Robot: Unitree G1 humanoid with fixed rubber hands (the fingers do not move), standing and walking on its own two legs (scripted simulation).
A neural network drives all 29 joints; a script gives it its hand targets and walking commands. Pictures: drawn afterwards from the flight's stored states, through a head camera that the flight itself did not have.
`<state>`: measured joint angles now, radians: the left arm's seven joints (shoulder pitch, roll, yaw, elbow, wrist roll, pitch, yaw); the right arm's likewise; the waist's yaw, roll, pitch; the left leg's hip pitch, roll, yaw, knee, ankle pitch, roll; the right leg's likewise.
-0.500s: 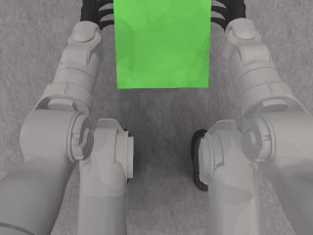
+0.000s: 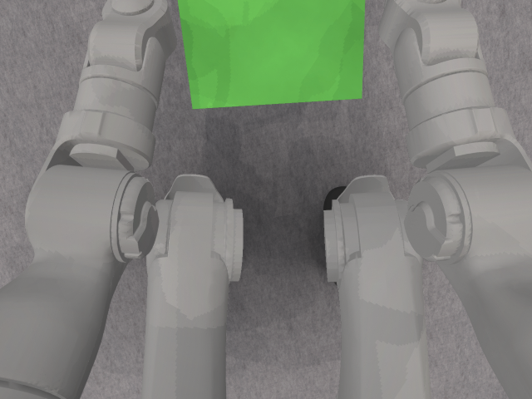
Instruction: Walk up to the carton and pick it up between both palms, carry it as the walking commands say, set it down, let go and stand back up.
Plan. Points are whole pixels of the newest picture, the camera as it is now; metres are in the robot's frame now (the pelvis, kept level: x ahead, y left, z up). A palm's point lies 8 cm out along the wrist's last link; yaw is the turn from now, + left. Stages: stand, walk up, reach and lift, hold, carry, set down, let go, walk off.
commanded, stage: reach and lift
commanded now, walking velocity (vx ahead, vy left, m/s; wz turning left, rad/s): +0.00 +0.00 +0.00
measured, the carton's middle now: out of the picture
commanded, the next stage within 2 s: none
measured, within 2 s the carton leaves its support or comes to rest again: neither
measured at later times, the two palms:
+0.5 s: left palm out of the picture +0.54 +0.13 -0.11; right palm out of the picture +0.54 -0.13 -0.09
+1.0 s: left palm out of the picture +0.52 +0.14 -0.04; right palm out of the picture +0.52 -0.12 -0.03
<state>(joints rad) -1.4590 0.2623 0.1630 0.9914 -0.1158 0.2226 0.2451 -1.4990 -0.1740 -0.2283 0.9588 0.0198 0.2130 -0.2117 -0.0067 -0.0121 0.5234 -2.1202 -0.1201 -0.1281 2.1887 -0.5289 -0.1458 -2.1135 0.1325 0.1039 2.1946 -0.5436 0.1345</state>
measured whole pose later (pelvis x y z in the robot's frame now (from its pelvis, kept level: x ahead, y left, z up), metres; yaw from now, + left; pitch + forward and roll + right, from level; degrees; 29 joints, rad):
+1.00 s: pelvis -0.02 +0.00 +0.07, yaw +1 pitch +22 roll +0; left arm -1.36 0.13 0.32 0.68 0.06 0.42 0.23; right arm -1.33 -0.03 -0.35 0.59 -0.10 0.37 -0.31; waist 0.00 0.00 0.52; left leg -1.88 -0.15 -0.15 1.97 -0.49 -0.15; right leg -1.87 0.12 0.10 1.99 -0.51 0.11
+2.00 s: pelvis -0.02 -0.01 +0.17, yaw +0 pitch +13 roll +1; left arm -1.20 0.07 0.35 0.60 0.09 0.48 0.22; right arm -1.18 0.03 -0.32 0.52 -0.11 0.44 -0.33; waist 0.00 -0.02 0.52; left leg -1.43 -0.13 -0.14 1.64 -0.45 -0.13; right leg -1.44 0.14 0.14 1.67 -0.46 0.09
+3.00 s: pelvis -0.01 -0.01 +0.29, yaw +1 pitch +3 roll +1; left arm -1.01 0.01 0.34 0.61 0.15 0.48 0.18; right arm -0.95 0.10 -0.30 0.47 -0.16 0.48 -0.33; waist 0.00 -0.01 0.49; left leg -0.88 -0.10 -0.17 1.16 -0.33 -0.10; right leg -0.89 0.10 0.15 1.18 -0.34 0.07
